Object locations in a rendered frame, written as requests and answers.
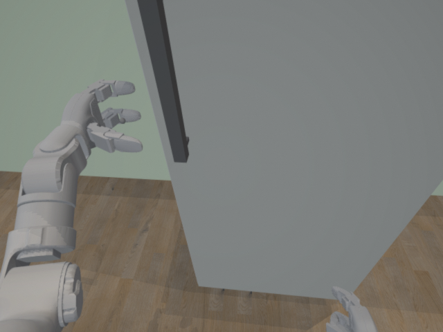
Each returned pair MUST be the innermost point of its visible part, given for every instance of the left robot upper arm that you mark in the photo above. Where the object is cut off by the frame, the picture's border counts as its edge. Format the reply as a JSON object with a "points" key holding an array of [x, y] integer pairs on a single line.
{"points": [[40, 298]]}

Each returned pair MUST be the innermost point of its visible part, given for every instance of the handle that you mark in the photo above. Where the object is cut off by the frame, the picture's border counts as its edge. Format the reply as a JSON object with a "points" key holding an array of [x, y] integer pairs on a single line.
{"points": [[158, 42]]}

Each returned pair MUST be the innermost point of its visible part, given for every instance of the fridge door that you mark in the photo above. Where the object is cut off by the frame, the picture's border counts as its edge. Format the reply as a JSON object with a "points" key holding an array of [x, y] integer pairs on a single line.
{"points": [[315, 134]]}

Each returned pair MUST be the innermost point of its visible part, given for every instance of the right robot hand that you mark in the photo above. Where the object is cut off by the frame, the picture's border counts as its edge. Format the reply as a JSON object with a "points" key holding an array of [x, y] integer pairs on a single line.
{"points": [[359, 320]]}

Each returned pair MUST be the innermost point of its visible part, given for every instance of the robot left forearm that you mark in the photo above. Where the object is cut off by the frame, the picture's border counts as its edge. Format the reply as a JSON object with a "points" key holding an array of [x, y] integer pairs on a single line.
{"points": [[47, 200]]}

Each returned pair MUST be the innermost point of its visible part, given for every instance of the left robot hand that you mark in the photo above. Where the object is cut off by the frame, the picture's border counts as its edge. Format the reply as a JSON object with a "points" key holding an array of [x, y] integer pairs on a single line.
{"points": [[82, 111]]}

